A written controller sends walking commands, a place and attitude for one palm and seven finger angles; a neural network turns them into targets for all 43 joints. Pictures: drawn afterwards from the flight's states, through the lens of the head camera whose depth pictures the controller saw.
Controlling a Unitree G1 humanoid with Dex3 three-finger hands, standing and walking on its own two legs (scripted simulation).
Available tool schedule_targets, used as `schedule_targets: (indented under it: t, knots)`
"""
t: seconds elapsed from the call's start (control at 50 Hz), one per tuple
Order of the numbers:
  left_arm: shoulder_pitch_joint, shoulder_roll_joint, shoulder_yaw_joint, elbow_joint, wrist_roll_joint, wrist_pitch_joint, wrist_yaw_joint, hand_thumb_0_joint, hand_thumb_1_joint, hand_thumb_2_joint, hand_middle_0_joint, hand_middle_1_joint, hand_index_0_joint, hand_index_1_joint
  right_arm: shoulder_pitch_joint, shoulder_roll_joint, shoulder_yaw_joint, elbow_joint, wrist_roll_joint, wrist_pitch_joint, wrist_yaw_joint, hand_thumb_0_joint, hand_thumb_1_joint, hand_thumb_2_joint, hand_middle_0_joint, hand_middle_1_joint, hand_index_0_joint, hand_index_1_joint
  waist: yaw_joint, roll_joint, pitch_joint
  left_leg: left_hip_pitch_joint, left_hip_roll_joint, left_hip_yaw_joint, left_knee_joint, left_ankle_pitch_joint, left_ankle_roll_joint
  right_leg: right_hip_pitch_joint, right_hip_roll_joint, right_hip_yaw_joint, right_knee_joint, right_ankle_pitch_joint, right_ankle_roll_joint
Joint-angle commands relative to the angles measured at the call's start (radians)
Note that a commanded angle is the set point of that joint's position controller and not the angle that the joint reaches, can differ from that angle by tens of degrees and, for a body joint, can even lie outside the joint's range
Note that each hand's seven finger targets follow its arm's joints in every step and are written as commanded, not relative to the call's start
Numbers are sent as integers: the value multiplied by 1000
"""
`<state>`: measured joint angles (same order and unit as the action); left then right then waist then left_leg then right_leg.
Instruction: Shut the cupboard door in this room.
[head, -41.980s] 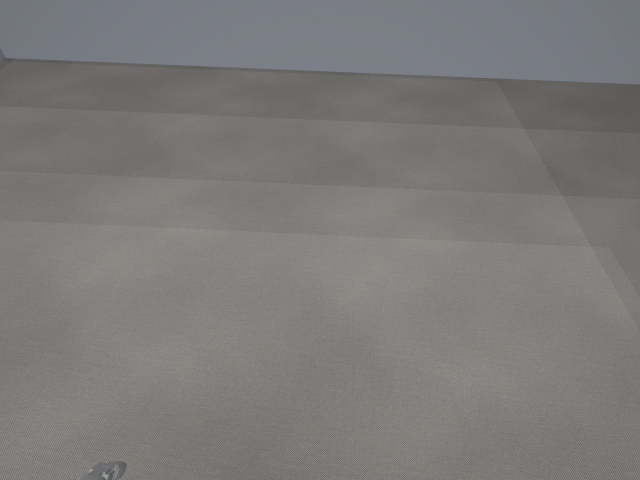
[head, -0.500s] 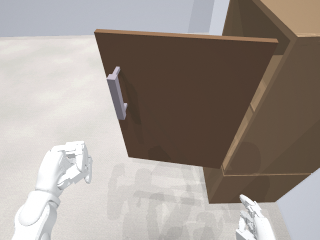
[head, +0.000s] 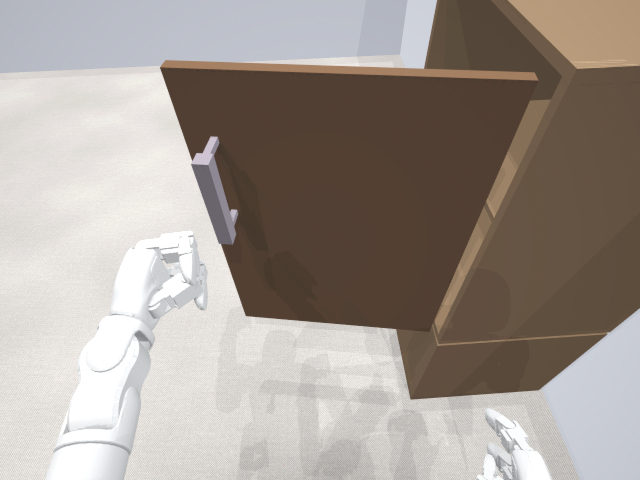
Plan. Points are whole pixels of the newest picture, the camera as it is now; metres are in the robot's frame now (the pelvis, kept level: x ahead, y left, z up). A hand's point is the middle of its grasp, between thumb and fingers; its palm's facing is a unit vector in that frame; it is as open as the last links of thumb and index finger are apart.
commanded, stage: bring the fist close to the handle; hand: left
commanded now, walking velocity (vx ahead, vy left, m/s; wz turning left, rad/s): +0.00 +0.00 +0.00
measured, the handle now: (220, 193) +0.47 +0.18 +0.09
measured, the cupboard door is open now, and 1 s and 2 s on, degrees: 80 80 63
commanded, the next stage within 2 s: push the door shut along its arc in 0.78 s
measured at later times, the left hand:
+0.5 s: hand (228, 232) +0.39 +0.15 +0.10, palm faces -0.04 -1.00 -0.03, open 3.1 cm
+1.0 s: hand (225, 237) +0.38 +0.15 +0.10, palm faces -0.05 -1.00 -0.03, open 3.1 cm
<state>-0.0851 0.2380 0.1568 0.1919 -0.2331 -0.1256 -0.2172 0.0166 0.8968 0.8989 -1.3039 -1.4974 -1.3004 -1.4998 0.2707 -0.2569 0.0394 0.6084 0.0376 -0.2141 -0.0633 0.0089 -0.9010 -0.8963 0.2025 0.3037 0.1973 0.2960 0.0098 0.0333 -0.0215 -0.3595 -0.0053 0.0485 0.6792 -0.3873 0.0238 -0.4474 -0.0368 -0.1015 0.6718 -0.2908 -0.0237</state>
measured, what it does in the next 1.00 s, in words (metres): stands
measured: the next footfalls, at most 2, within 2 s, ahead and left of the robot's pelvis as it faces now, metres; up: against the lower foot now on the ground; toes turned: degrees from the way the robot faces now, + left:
none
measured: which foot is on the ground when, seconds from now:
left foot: down 0.00-1.00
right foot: down 0.00-1.00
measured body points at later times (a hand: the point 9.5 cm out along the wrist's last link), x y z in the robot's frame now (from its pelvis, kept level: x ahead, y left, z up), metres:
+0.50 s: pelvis +0.00 -0.01 +0.00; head +0.04 -0.02 +0.45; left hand +0.38 +0.20 +0.10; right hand +0.12 -0.26 -0.11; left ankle -0.02 +0.10 -0.72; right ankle +0.03 -0.11 -0.72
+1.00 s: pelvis -0.01 -0.01 +0.00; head +0.03 -0.02 +0.45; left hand +0.38 +0.20 +0.10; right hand +0.12 -0.26 -0.11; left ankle -0.02 +0.10 -0.72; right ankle +0.03 -0.11 -0.72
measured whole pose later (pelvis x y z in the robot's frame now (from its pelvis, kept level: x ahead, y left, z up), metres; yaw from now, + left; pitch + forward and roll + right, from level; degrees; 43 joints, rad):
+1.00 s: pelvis -0.01 -0.01 +0.00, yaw +0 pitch +5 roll +1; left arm -0.46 0.26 0.18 0.66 -0.20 -0.24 -0.21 0.02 0.90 0.90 -1.30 -1.50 -1.30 -1.50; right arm 0.27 -0.26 0.03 0.63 0.05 -0.12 -0.06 0.01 -0.90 -0.90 0.20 0.30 0.20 0.30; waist -0.02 0.03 -0.03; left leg -0.40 0.00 0.06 0.67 -0.36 0.02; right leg -0.50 -0.03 -0.09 0.67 -0.26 -0.04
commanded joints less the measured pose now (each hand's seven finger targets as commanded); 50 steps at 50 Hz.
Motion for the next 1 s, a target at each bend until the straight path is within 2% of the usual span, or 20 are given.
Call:
schedule_targets:
  t: [0.0,0.04,0.1,0.12,0.22,0.34,0.36,0.4,0.42,0.5,0.52,0.62,0.64,0.7,0.76,0.82,0.84,0.86,0.9,0.98]
  knots:
    - [-345,152,60,-176,-9,-75,8,0,900,900,-1300,-1500,-1300,-1500,-55,-123,-44,-139,0,-41,-14,0,-900,-900,200,300,200,300,-9,-32,-230,-11,1,-58,-111,256,-16,196,17,58,-65,216,1]
    - [-382,122,33,-149,-4,-74,13,0,900,900,-1300,-1500,-1300,-1500,-54,-118,-43,-136,0,-37,-12,0,-900,-900,200,300,200,300,-13,-20,-239,-1,-1,-59,-112,263,-17,192,16,56,-63,231,1]
    - [-427,179,80,-77,1,-74,20,0,900,900,-1300,-1500,-1300,-1500,-39,-130,-47,-118,-2,-22,-14,0,-900,-900,200,300,200,300,-11,-49,-260,-13,-1,-56,-108,266,-15,214,15,64,-66,240,0]
    - [-453,152,57,-58,1,-73,16,0,900,900,-1300,-1500,-1300,-1500,-45,-125,-45,-121,0,-17,-13,0,-900,-900,200,300,200,300,-17,-46,-254,-17,-1,-53,-109,262,-14,208,13,64,-66,243,1]
    - [-574,184,83,46,6,-88,24,0,900,900,-1300,-1500,-1300,-1500,-32,-129,-48,-108,1,6,-13,0,-900,-900,200,300,200,300,-22,-56,-275,-31,-4,-49,-104,251,-12,215,11,74,-67,245,2]
    - [-682,164,61,147,17,-115,27,0,900,900,-1300,-1500,-1300,-1500,-8,-130,-53,-97,0,26,-6,0,-900,-900,200,300,200,300,-33,-44,-304,-25,-3,-46,-96,282,-13,203,13,72,-53,293,0]
    - [-705,187,78,165,18,-120,30,0,900,900,-1300,-1500,-1300,-1500,-3,-133,-55,-91,0,31,-6,0,-900,-900,200,300,200,300,-34,-43,-303,-33,-3,-44,-93,279,-13,206,13,77,-54,296,0]
    - [-657,205,99,189,23,-131,30,0,900,900,-1300,-1500,-1300,-1500,6,-136,-59,-98,-2,40,-3,0,-900,-900,200,300,200,300,-15,-55,-338,-36,-4,-42,-95,303,-12,242,14,78,-47,320,-2]
    - [-643,184,89,172,17,-137,27,0,900,900,-1300,-1500,-1300,-1500,2,-132,-58,-108,-1,41,1,0,-900,-900,200,300,200,300,-8,-44,-346,-34,-4,-39,-98,318,-13,252,12,78,-44,342,-2]
    - [-594,223,128,185,15,-151,25,0,900,900,-1300,-1500,-1300,-1500,5,-138,-62,-114,-1,56,5,0,-900,-900,200,300,200,300,1,-75,-334,-58,-2,-28,-107,304,-10,275,13,85,-54,339,0]
    - [-617,202,111,183,11,-150,21,0,900,900,-1300,-1500,-1300,-1500,-3,-134,-59,-116,3,58,5,0,-900,-900,200,300,200,300,-11,-71,-301,-66,-3,-24,-109,283,-7,258,11,90,-64,328,3]
    - [-663,230,123,128,10,-176,24,0,900,900,-1300,-1500,-1300,-1500,-7,-132,-64,-115,4,59,-2,0,-900,-900,200,300,200,300,-16,-35,-335,-38,-4,-24,-113,256,-4,261,15,98,-73,289,2]
    - [-676,201,97,126,9,-179,19,0,900,900,-1300,-1500,-1300,-1500,-11,-128,-61,-112,4,56,-3,0,-900,-900,200,300,200,300,-24,-31,-327,-36,-6,-24,-114,245,-4,249,16,98,-76,281,3]
    - [-679,218,106,170,8,-176,15,0,900,900,-1300,-1500,-1300,-1500,-6,-135,-62,-102,6,57,-9,0,-900,-900,200,300,200,300,-30,-65,-297,-52,-4,-28,-116,209,-2,235,15,100,-89,236,6]
    - [-740,197,81,209,5,-168,6,0,900,900,-1300,-1500,-1300,-1500,-13,-134,-58,-92,10,56,-12,0,-900,-900,200,300,200,300,-44,-54,-264,-61,-7,-32,-120,161,-3,196,14,99,-98,175,5]
    - [-733,197,82,193,6,-172,7,0,900,900,-1300,-1500,-1300,-1500,-18,-133,-60,-102,7,53,-11,0,-900,-900,200,300,200,300,-25,-16,-319,-37,-9,-35,-116,188,-5,217,12,99,-85,202,0]
    - [-709,213,100,197,6,-175,11,0,900,900,-1300,-1500,-1300,-1500,-15,-134,-59,-102,8,54,-10,0,-900,-900,200,300,200,300,-20,-31,-323,-35,-7,-39,-117,209,-6,225,15,90,-77,225,-3]
    - [-696,187,83,202,4,-173,9,0,900,900,-1300,-1500,-1300,-1500,-15,-131,-57,-107,5,52,-7,0,-900,-900,200,300,200,300,-18,-43,-326,-39,-7,-37,-118,221,-7,232,15,89,-72,243,-1]
    - [-716,210,87,239,11,-172,6,0,900,900,-1300,-1500,-1300,-1500,-5,-140,-57,-97,6,57,-9,0,-900,-900,200,300,200,300,-36,-89,-296,-54,-4,-38,-114,215,-4,219,15,88,-76,240,4]
    - [-896,205,47,299,24,-174,-13,0,900,900,-1300,-1500,-1300,-1500,-10,-139,-51,-86,9,62,-14,0,-900,-900,200,300,200,300,-70,-42,-255,-65,-8,-45,-110,138,-5,144,15,94,-81,155,3]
